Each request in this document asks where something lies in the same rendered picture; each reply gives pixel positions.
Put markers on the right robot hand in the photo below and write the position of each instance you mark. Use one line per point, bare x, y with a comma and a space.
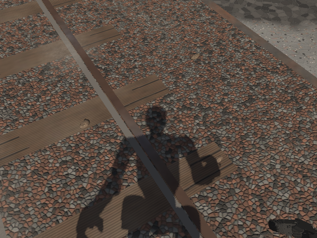
293, 227

